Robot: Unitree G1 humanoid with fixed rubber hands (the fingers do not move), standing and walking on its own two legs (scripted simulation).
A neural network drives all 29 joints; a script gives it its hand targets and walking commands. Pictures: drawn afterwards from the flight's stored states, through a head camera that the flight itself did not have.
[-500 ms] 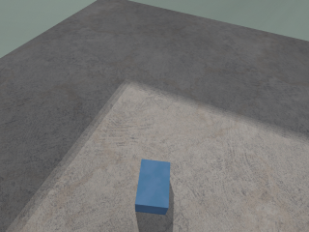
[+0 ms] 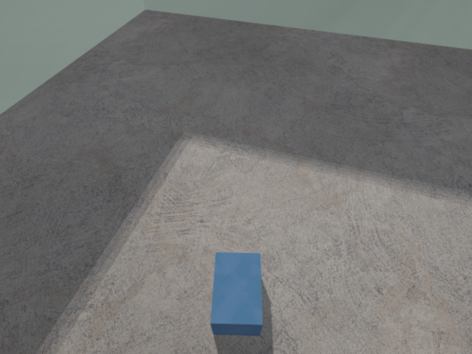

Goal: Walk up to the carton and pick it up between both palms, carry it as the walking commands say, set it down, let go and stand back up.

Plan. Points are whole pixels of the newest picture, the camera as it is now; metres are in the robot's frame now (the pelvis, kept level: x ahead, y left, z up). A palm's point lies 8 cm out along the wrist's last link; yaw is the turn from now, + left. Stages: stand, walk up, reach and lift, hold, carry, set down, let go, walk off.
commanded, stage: walk up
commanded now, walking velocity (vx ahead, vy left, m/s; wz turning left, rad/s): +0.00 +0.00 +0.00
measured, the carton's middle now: (237, 293) +0.45 +0.01 -0.70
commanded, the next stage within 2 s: stand in 1.80 s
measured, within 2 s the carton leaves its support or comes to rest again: neither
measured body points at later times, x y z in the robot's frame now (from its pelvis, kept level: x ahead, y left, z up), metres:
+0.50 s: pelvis +0.00 -0.01 -0.01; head +0.02 -0.01 +0.44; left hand +0.07 +0.23 -0.16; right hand -0.04 -0.25 -0.16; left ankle -0.03 +0.12 -0.75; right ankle -0.01 -0.11 -0.75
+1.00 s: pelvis -0.01 -0.02 -0.02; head +0.02 -0.02 +0.43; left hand +0.09 +0.23 -0.16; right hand -0.03 -0.28 -0.16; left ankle -0.03 +0.12 -0.75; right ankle -0.01 -0.11 -0.75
